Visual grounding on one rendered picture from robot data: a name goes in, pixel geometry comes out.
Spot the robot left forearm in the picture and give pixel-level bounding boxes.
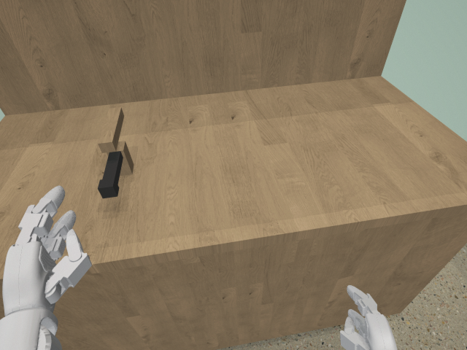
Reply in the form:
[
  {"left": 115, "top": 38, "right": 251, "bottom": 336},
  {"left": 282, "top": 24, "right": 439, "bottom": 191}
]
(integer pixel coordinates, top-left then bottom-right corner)
[{"left": 0, "top": 307, "right": 62, "bottom": 350}]

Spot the counter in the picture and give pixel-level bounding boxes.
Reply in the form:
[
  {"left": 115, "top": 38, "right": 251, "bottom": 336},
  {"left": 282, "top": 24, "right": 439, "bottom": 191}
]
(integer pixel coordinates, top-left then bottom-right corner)
[{"left": 0, "top": 0, "right": 467, "bottom": 350}]

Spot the tap lever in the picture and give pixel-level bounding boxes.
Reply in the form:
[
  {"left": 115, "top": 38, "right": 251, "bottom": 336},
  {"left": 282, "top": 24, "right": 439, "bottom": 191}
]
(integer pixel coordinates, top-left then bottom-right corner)
[{"left": 98, "top": 151, "right": 123, "bottom": 198}]

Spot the left robot hand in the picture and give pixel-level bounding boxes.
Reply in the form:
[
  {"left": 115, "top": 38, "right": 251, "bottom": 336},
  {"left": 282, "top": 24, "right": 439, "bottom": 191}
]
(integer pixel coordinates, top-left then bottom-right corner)
[{"left": 2, "top": 186, "right": 92, "bottom": 316}]

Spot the right robot hand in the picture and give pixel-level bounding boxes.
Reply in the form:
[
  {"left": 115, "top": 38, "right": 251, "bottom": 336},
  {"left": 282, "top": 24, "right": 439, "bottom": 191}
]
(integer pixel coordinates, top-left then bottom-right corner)
[{"left": 340, "top": 285, "right": 397, "bottom": 350}]

